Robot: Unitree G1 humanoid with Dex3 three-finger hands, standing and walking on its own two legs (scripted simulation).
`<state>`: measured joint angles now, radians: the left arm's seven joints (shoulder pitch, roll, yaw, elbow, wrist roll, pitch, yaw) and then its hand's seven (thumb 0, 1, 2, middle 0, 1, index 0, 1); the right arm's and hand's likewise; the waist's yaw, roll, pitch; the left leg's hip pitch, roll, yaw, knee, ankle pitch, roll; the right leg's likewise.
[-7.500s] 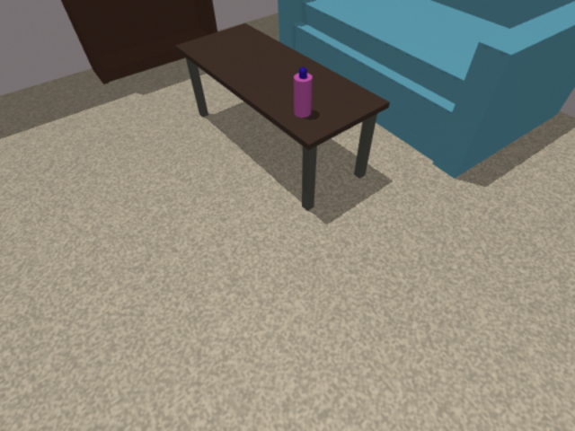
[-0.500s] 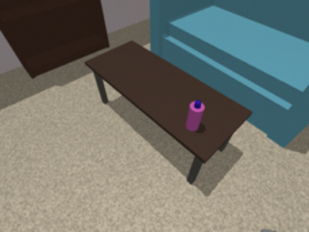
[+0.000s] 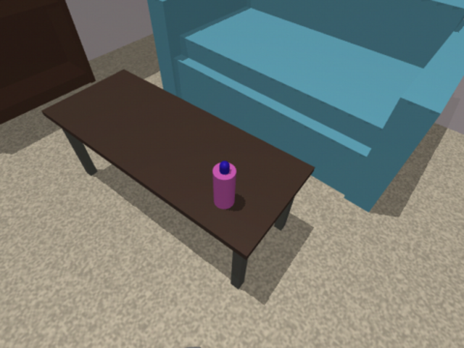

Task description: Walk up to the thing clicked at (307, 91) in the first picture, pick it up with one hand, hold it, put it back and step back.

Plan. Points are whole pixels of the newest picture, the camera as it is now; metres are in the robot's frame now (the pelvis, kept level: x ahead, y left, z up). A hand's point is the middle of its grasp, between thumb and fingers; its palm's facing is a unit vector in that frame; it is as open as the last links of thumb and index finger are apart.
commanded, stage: walk up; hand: left
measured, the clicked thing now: (224, 183) +0.62 +0.07 -0.23
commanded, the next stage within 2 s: none
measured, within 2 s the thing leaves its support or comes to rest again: neither
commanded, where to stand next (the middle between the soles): +0.18 -0.09 m, yaw -7 degrees
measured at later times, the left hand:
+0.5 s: hand (185, 278) +0.27 +0.13 -0.12, palm faces -0.17 -0.89 -0.41, open 7.4 cm
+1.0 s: hand (166, 297) +0.24 +0.17 -0.15, palm faces -0.15 -0.90 -0.41, open 7.4 cm
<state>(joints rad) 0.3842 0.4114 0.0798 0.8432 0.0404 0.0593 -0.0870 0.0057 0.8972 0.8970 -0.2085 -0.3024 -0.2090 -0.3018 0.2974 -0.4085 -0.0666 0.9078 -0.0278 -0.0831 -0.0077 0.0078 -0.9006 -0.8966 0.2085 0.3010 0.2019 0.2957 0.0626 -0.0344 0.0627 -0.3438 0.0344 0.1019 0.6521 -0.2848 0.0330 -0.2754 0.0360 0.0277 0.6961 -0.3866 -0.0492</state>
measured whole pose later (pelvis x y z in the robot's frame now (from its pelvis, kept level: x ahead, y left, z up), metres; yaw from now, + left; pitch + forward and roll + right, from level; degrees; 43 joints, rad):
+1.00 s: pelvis +0.12 -0.09 -0.01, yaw -8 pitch -2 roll -1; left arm 0.15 0.40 0.02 0.97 0.01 -0.03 0.02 0.01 0.90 0.90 -0.21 -0.30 -0.21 -0.30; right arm 0.15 -0.39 -0.03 0.92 -0.01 0.03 0.01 0.01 -0.90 -0.90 0.21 0.30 0.20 0.30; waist 0.01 0.02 0.12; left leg -0.36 0.03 0.01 0.79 -0.40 0.01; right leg -0.35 0.02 0.00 0.75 -0.37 -0.01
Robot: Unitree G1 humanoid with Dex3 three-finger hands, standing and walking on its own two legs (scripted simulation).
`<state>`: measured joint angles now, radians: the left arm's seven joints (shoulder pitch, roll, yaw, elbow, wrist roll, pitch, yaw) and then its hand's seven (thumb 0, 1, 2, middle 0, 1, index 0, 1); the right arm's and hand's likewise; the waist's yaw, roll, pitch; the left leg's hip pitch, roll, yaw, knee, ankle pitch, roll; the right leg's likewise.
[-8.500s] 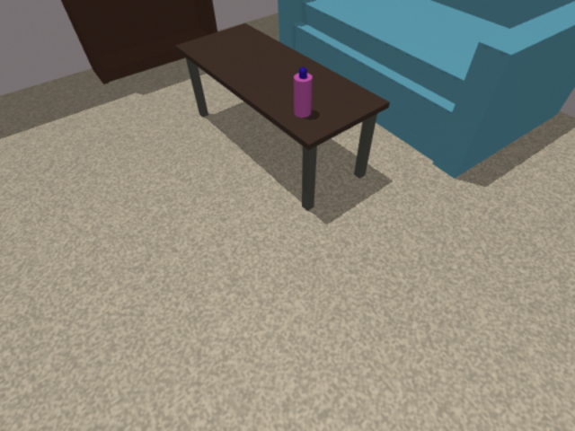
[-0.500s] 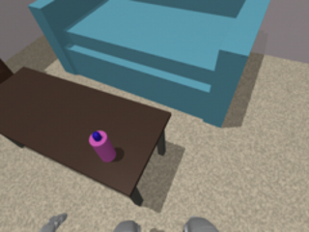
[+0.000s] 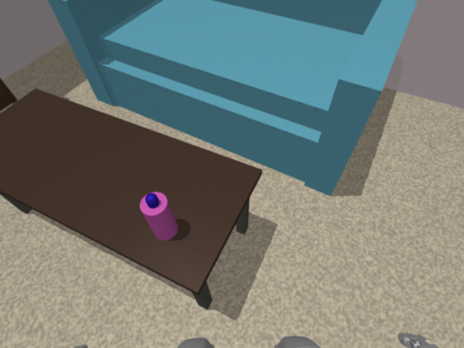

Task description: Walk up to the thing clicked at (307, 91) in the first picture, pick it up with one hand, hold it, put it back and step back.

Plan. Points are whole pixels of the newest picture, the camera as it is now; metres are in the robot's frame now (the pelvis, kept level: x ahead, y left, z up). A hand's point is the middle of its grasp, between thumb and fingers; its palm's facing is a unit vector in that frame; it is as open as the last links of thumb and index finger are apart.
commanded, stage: walk up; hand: left
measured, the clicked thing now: (158, 214) +0.47 +0.23 -0.22
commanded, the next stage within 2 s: stand in 1.10 s
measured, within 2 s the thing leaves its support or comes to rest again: neither
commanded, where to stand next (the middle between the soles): +0.06 +0.01 m, yaw +1 degrees
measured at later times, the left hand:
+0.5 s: hand out of the picture +0.08 +0.27 -0.12, palm faces -0.01 -0.93 -0.37, open 7.4 cm
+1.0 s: hand out of the picture +0.11 +0.27 -0.11, palm faces -0.01 -0.93 -0.36, open 7.4 cm
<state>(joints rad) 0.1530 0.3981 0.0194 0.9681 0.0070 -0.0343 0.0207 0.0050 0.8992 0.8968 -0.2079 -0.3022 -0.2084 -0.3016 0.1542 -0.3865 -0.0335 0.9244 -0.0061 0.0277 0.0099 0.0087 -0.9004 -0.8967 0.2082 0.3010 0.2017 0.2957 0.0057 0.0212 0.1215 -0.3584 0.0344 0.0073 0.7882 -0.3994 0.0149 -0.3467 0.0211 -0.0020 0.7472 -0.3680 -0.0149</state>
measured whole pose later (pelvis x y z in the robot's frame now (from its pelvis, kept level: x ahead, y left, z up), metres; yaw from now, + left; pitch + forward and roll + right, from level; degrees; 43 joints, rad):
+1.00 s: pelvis +0.01 +0.01 +0.04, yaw +0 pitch -2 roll +0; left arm 0.05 0.35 0.01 1.15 0.02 -0.02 0.00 0.00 0.90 0.90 -0.21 -0.30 -0.21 -0.30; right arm 0.09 -0.35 -0.02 1.13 -0.01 0.02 0.03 0.01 -0.90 -0.90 0.21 0.30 0.20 0.30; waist 0.00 0.01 0.05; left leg -0.13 0.00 0.02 0.34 -0.18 0.01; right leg -0.13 -0.02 0.01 0.34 -0.17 0.02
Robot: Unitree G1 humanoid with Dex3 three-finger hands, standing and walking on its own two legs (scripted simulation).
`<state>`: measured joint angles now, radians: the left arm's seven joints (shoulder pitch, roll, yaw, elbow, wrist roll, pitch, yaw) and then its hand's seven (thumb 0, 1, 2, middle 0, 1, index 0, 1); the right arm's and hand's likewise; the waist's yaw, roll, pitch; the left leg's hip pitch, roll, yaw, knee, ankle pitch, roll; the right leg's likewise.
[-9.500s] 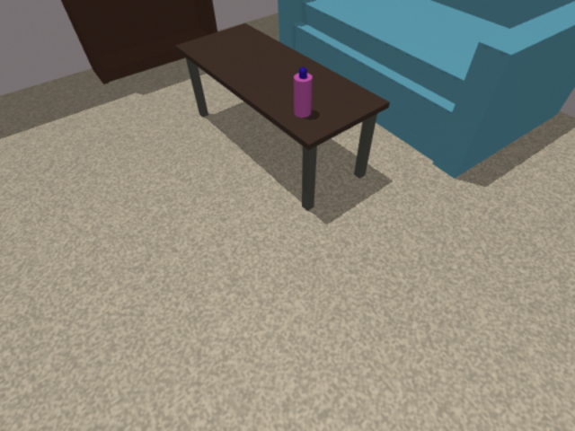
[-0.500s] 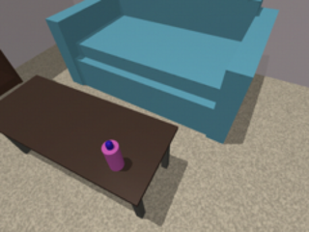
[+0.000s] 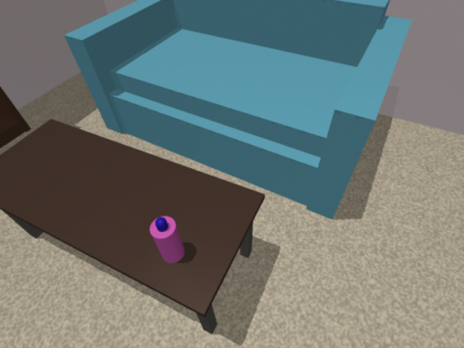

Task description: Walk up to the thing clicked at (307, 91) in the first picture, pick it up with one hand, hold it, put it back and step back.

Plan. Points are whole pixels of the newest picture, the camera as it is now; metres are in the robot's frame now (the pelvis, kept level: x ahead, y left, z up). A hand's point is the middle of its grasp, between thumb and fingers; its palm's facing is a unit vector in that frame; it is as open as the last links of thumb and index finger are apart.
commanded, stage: walk up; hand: left
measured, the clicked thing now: (167, 237) +0.47 +0.21 -0.26
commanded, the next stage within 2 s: stand in 0.10 s
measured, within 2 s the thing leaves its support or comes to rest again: neither
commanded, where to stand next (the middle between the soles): +0.05 +0.00 m, yaw +0 degrees
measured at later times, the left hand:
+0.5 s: hand out of the picture +0.08 +0.25 -0.16, palm faces -0.01 -0.94 -0.33, open 7.4 cm
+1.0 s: hand out of the picture +0.09 +0.25 -0.15, palm faces +0.00 -0.94 -0.34, open 7.4 cm
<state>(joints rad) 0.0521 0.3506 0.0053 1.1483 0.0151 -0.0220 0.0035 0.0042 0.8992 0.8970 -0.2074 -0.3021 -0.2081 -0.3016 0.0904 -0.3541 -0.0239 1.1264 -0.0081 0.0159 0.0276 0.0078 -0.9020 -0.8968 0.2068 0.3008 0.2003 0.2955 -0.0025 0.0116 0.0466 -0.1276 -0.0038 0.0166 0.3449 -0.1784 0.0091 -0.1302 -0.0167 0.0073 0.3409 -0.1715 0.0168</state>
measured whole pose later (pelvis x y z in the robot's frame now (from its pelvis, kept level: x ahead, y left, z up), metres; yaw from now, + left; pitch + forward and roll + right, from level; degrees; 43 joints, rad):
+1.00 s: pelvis +0.01 -0.01 +0.00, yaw +1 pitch -2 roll +0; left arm 0.10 0.35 0.00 1.14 0.01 -0.01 -0.01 0.00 0.90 0.90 -0.21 -0.30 -0.21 -0.30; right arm 0.10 -0.35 0.01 1.14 -0.01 -0.01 0.01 0.01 -0.90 -0.90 0.21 0.30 0.20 0.30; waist 0.00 0.00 0.04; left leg -0.10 0.00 0.00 0.31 -0.17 0.00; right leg -0.09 -0.01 -0.01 0.30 -0.17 0.01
